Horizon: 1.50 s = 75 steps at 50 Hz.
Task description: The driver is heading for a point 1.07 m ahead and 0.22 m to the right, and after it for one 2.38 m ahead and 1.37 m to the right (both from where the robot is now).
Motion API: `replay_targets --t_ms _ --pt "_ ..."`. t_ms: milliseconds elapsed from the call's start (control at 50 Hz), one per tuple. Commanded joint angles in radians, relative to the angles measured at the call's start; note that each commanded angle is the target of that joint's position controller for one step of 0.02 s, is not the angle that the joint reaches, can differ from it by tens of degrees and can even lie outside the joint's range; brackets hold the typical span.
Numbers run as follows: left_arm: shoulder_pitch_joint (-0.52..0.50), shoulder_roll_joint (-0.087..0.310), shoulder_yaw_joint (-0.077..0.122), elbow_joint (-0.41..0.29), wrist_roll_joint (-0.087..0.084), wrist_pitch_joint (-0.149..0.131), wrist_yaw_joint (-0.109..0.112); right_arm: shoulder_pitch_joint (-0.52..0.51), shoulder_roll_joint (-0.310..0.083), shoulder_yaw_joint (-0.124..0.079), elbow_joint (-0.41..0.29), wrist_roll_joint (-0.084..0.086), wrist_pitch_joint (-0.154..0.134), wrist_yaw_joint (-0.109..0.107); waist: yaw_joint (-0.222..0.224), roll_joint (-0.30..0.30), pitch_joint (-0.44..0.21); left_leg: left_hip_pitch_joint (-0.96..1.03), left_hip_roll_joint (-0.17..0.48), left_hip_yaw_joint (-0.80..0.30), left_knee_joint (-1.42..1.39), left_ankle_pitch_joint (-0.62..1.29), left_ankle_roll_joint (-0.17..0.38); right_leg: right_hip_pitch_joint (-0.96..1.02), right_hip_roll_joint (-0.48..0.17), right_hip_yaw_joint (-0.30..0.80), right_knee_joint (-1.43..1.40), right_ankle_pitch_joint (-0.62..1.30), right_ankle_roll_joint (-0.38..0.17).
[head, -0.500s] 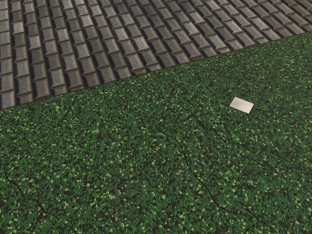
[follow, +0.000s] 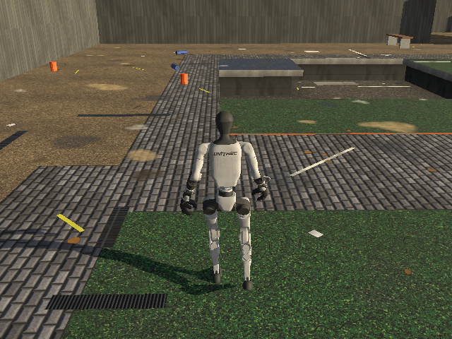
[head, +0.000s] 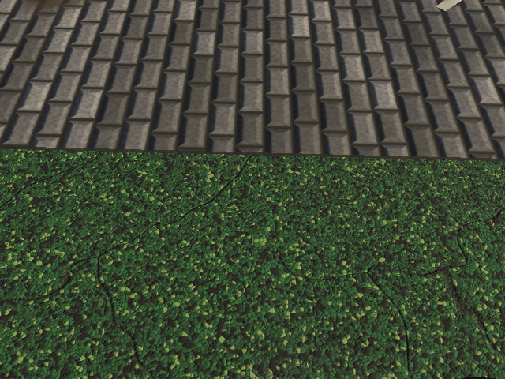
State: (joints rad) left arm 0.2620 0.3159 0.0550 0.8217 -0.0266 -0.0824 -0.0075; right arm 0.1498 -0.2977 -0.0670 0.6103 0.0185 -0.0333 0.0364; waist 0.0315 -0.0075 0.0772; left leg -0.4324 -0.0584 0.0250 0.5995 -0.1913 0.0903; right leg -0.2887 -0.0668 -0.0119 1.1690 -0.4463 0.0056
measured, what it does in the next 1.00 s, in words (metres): walks ahead: right foot, then left foot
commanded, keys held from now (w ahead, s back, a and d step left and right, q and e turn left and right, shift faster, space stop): w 0.40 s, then w+e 0.60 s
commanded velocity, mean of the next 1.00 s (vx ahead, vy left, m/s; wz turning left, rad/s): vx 0.50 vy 0.00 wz -0.13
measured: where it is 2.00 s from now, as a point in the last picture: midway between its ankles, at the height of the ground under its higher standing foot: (343, 196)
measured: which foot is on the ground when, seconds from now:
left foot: down 0.00-0.44, up 0.46-0.90, down 0.92-1.00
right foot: up 0.00-0.40, down 0.42-0.92, up 0.94-1.00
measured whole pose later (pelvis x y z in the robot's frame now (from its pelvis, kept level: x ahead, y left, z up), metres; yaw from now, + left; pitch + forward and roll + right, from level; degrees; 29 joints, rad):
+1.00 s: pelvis +0.57 -0.02 +0.01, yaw -13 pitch +2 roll +1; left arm 0.38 0.31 0.06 0.78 -0.03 -0.03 0.01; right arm 0.09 -0.27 -0.04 0.69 0.00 -0.11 0.01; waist 0.06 -0.04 0.00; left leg -0.40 -0.02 -0.01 0.52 -0.17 0.01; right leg -0.29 0.05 0.14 1.01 -0.48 -0.03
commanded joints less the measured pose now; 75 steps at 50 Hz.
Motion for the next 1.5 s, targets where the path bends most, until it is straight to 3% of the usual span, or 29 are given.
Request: replay_targets --t_ms 20,100,220,360,420,440,460,480,500,540,620,740,840,900,920,940,960,980,1020,1040,1140,1260,1340,1400,1420,1440,1460,1480,1500 --pt "-0.054 0.128 0.023 -0.098 0.014 -0.042 0.002 0.105 -0.111 -0.032 -0.025 -0.013 -0.027 -0.008 -0.054 0.043 -0.149 0.415 0.277 -0.406 -0.324 0.135 0.187 -0.401 -0.077 0.076 0.010 0.120 -0.010" --pt "-0.018 0.085 0.017 -0.077 0.029 -0.001 0.001 0.089 -0.114 -0.027 0.000 -0.018 -0.048 -0.019 -0.012 0.053 -0.116 0.262 0.242 -0.275 -0.407 0.306 0.196 -0.319 -0.084 0.056 -0.105 0.226 0.035" --pt "-0.213 0.035 -0.002 -0.124 0.024 -0.008 -0.011 0.161 -0.135 -0.027 0.067 -0.012 -0.045 -0.039 -0.084 0.062 -0.041 0.265 0.191 -0.153 -0.439 0.223 0.132 -0.323 -0.039 0.032 -0.490 0.573 0.049" --pt "-0.297 0.062 0.000 -0.166 0.018 -0.024 -0.046 0.241 -0.158 -0.037 0.148 -0.001 -0.024 -0.046 -0.095 0.080 -0.007 0.479 0.296 -0.206 -0.344 0.289 0.105 -0.344 0.000 0.041 -0.661 0.459 -0.028" --pt "-0.067 0.126 0.034 -0.102 0.021 -0.026 -0.037 0.202 -0.161 -0.035 0.149 -0.009 -0.008 -0.052 0.032 0.089 -0.158 0.477 0.228 -0.137 -0.070 0.674 0.052 -0.013 0.075 -0.036 -0.686 0.411 -0.096" --pt "0.099 0.184 0.049 -0.070 0.027 -0.023 -0.031 0.217 -0.125 -0.017 0.132 -0.027 -0.006 -0.058 0.089 0.015 -0.308 0.317 0.175 -0.088 0.200 0.495 0.015 0.282 -0.052 0.107 -0.636 0.473 -0.155" --pt "0.175 0.268 0.072 -0.046 0.027 -0.016 -0.034 0.363 -0.023 0.012 0.119 -0.023 -0.026 -0.047 0.026 -0.263 -0.437 -0.097 -0.005 -0.050 0.583 -0.097 -0.076 0.645 -0.274 0.600 -0.723 0.247 -0.337" --pt "0.181 0.177 0.047 -0.046 0.003 -0.013 -0.040 0.309 -0.082 0.006 0.125 -0.020 -0.047 -0.041 0.063 -0.236 -0.444 -0.241 -0.003 -0.154 0.679 -0.372 -0.073 0.681 -0.277 0.795 -0.868 0.056 -0.334" --pt "0.100 0.137 0.034 -0.064 0.003 -0.011 -0.036 0.198 -0.140 -0.010 0.094 0.007 -0.061 -0.032 0.064 -0.157 -0.282 -0.326 0.057 -0.152 0.712 -0.301 -0.063 0.558 -0.257 0.666 -0.887 0.008 -0.288" --pt "-0.004 0.112 0.025 -0.091 0.022 -0.002 -0.030 0.089 -0.130 -0.008 0.068 -0.010 -0.077 -0.035 0.025 -0.022 -0.117 -0.293 0.127 -0.115 0.597 -0.167 -0.061 0.286 -0.186 0.485 -0.924 0.171 -0.264" --pt "-0.023 0.098 0.021 -0.101 0.022 -0.005 -0.016 0.124 -0.084 -0.005 0.070 -0.032 -0.061 -0.042 -0.041 -0.073 -0.102 -0.165 0.152 -0.101 0.413 -0.093 -0.105 0.115 -0.115 0.349 -0.987 0.386 -0.277" --pt "0.058 0.148 0.043 -0.079 0.004 0.010 0.015 -0.092 -0.043 0.013 0.017 -0.024 -0.068 -0.038 0.023 -0.068 -0.057 -0.091 0.097 -0.087 0.020 0.234 -0.155 0.034 -0.051 0.252 -0.983 0.388 -0.225" --pt "0.121 0.145 0.048 -0.066 -0.004 0.033 0.026 -0.174 -0.081 0.001 -0.007 -0.007 -0.088 -0.021 0.035 -0.083 -0.061 -0.016 0.067 -0.120 -0.118 0.218 -0.141 0.118 -0.088 0.359 -0.884 0.314 -0.197" --pt "0.098 0.119 0.043 -0.080 0.005 0.042 0.027 -0.034 -0.126 -0.024 0.030 -0.009 -0.100 -0.025 -0.051 -0.103 -0.115 0.198 0.074 -0.099 -0.187 0.134 -0.083 0.109 -0.053 0.383 -0.735 0.358 -0.150" --pt "0.090 0.065 0.024 -0.097 0.014 0.039 0.022 0.095 -0.169 -0.039 0.046 -0.025 -0.104 -0.033 -0.113 -0.048 -0.228 0.417 0.186 -0.191 -0.166 0.093 -0.026 0.026 0.005 0.326 -0.522 0.315 -0.117" --pt "0.184 -0.014 0.001 -0.124 0.015 0.029 0.021 0.210 -0.254 -0.061 0.062 -0.038 -0.092 -0.040 -0.105 0.187 -0.374 0.762 0.410 -0.520 -0.184 -0.007 0.091 -0.262 0.144 0.180 -0.191 0.001 -0.049" --pt "0.222 0.031 0.001 -0.143 -0.010 0.021 0.020 0.251 -0.235 -0.060 0.093 -0.020 -0.079 -0.030 -0.093 0.351 -0.396 0.802 0.509 -0.819 -0.275 -0.258 0.171 -0.473 0.112 0.153 0.018 -0.165 -0.034" --pt "0.155 0.120 0.025 -0.130 -0.017 0.024 0.022 0.193 -0.146 -0.038 0.075 -0.016 -0.077 -0.030 -0.113 0.201 -0.257 0.687 0.456 -0.708 -0.306 -0.331 0.132 -0.522 0.057 0.180 0.094 -0.076 -0.027" --pt "0.048 0.120 0.034 -0.150 0.000 0.035 0.020 0.100 -0.084 -0.016 0.075 -0.025 -0.071 -0.031 -0.090 0.101 -0.113 0.475 0.364 -0.438 -0.339 -0.111 0.083 -0.484 0.001 0.141 0.059 0.067 -0.014" --pt "0.035 0.106 0.038 -0.158 0.004 0.040 0.016 0.072 -0.063 -0.009 0.082 -0.029 -0.071 -0.031 -0.070 0.116 -0.082 0.410 0.332 -0.357 -0.363 -0.027 0.073 -0.454 -0.024 0.140 0.019 0.107 -0.011" --pt "-0.014 0.036 0.024 -0.205 0.004 0.063 0.001 0.066 -0.104 -0.027 0.122 -0.025 -0.085 -0.035 -0.047 0.094 -0.049 0.333 0.324 -0.153 -0.447 0.180 0.103 -0.440 -0.055 0.110 -0.113 0.225 0.015" --pt "-0.173 0.011 0.009 -0.258 0.005 0.049 -0.033 0.101 -0.154 -0.038 0.161 -0.016 -0.068 -0.042 -0.099 0.058 -0.018 0.376 0.303 0.041 -0.451 0.272 0.068 -0.379 -0.032 0.032 -0.425 0.473 -0.008" --pt "-0.247 0.028 0.014 -0.305 0.003 0.052 -0.052 0.142 -0.190 -0.050 0.190 0.004 -0.046 -0.043 -0.102 0.064 0.002 0.486 0.338 0.099 -0.390 0.407 0.038 -0.360 -0.004 -0.018 -0.524 0.387 -0.056" --pt "-0.103 0.097 0.053 -0.289 0.011 0.063 -0.050 0.134 -0.234 -0.063 0.189 0.017 -0.026 -0.052 0.005 0.100 -0.108 0.506 0.324 0.161 -0.105 0.868 0.002 -0.109 0.102 -0.099 -0.559 0.262 -0.127" --pt "0.065 0.149 0.085 -0.244 0.007 0.069 -0.037 0.128 -0.216 -0.055 0.185 0.016 -0.024 -0.056 0.095 0.073 -0.193 0.398 0.289 0.186 0.112 0.838 -0.029 0.143 0.137 -0.091 -0.613 0.324 -0.166" --pt "0.197 0.234 0.111 -0.215 -0.001 0.081 -0.014 0.165 -0.141 -0.027 0.165 -0.025 -0.030 -0.055 0.120 -0.096 -0.286 0.116 0.229 0.188 0.442 0.328 -0.073 0.453 -0.034 0.174 -0.618 0.358 -0.234" --pt "0.134 0.294 0.100 -0.244 0.002 0.063 -0.016 0.252 -0.038 0.014 0.119 -0.041 -0.059 -0.037 0.002 -0.272 -0.416 -0.251 0.036 0.024 0.728 -0.426 -0.111 0.689 -0.271 0.765 -0.775 0.137 -0.419" --pt "0.162 0.179 0.073 -0.241 0.008 0.050 -0.023 0.151 -0.146 -0.009 0.139 0.006 -0.083 -0.022 0.091 -0.116 -0.432 -0.328 0.085 -0.113 0.787 -0.370 -0.095 0.665 -0.286 0.764 -0.863 0.071 -0.383" --pt "0.124 0.148 0.060 -0.228 0.016 0.037 -0.025 0.085 -0.161 -0.013 0.115 0.035 -0.092 -0.017 0.081 -0.097 -0.278 -0.373 0.127 -0.090 0.754 -0.281 -0.077 0.539 -0.260 0.603 -0.868 0.155 -0.337"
